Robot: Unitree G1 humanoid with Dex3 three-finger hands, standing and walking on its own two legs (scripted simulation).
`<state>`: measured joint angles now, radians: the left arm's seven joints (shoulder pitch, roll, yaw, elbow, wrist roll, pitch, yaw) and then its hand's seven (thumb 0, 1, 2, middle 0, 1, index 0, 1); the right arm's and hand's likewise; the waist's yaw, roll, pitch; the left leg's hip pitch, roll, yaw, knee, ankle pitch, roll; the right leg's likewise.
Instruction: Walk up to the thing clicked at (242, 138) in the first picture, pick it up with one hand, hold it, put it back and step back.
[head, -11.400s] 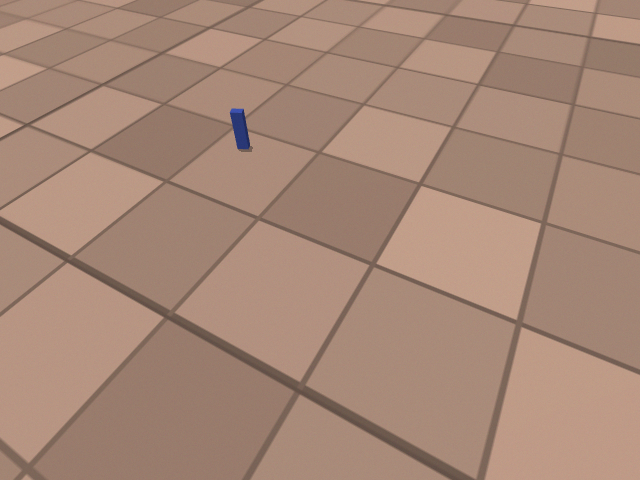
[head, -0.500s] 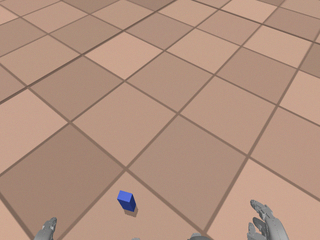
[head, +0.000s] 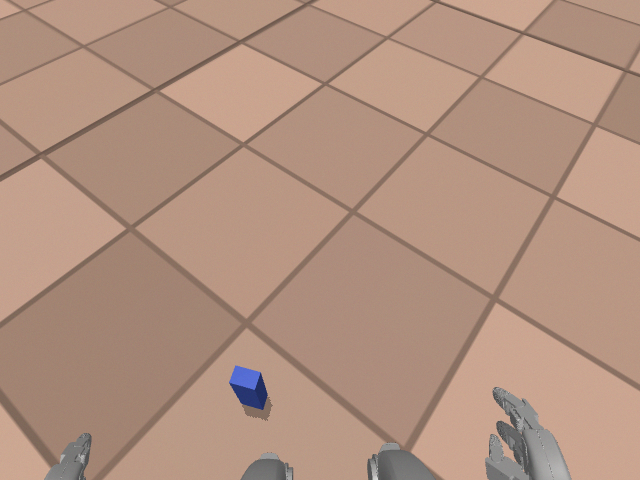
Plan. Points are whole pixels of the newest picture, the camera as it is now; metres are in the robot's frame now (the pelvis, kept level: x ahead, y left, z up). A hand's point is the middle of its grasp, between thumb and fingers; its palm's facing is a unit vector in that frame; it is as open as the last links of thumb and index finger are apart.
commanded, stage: go down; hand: left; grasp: from the side
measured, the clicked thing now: (250, 389) +0.38 +0.17 -0.57
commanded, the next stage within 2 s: approach in 1.84 s
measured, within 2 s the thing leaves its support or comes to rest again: neither
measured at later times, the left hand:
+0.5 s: hand (110, 408) +0.26 +0.33 -0.18, palm faces +0.12 -0.97 -0.20, open 17.4 cm
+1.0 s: hand (104, 387) +0.31 +0.37 -0.23, palm faces +0.11 -0.98 -0.13, open 17.6 cm
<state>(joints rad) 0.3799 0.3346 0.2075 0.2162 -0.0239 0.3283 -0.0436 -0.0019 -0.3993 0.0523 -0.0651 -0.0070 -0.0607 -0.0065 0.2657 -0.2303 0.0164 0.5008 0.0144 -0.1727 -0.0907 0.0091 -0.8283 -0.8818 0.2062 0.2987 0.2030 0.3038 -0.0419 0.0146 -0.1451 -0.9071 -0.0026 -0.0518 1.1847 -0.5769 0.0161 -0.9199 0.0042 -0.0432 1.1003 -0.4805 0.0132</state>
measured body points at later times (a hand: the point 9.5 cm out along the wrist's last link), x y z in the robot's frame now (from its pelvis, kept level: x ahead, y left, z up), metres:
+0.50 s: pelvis -0.05 -0.01 -0.12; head +0.12 +0.01 +0.30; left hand +0.25 +0.38 -0.16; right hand +0.12 -0.28 -0.22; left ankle +0.00 +0.10 -0.65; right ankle +0.03 -0.13 -0.65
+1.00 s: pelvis -0.08 -0.01 -0.22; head +0.12 +0.03 +0.18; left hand +0.30 +0.42 -0.22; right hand +0.05 -0.29 -0.33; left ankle +0.00 +0.10 -0.65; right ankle +0.03 -0.13 -0.65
